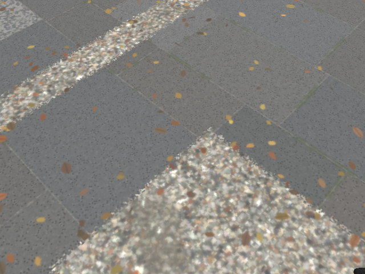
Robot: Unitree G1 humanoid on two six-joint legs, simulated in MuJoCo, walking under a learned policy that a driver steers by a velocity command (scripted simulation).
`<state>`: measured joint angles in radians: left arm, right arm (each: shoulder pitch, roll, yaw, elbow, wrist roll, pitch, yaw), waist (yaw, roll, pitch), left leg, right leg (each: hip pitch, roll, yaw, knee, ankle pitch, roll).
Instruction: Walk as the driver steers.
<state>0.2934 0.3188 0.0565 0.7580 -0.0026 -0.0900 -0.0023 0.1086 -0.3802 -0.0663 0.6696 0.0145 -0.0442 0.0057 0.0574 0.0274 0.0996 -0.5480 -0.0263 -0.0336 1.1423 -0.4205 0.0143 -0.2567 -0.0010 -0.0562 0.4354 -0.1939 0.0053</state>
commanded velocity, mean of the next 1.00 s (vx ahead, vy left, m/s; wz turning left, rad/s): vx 0.10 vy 0.00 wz -0.75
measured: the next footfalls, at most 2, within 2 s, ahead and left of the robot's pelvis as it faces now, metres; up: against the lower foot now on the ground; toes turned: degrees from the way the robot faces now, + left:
left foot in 0.18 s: +0.28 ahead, +0.09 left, +0.00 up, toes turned -9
right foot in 0.56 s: +0.16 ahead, -0.16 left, +0.00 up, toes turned -30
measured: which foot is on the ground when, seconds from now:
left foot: up 0.00-0.16, down 0.18-0.58, up 0.60-0.98, down 1.00-1.00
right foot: down 0.00-0.18, up 0.20-0.54, down 0.56-1.00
